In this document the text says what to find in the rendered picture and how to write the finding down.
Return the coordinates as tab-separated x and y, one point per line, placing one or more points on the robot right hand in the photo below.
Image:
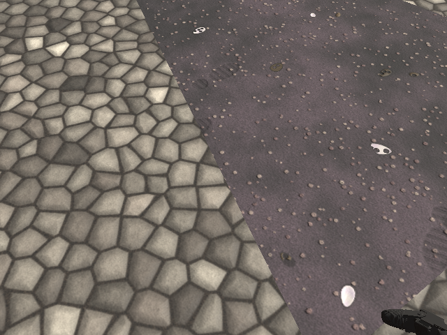
420	322

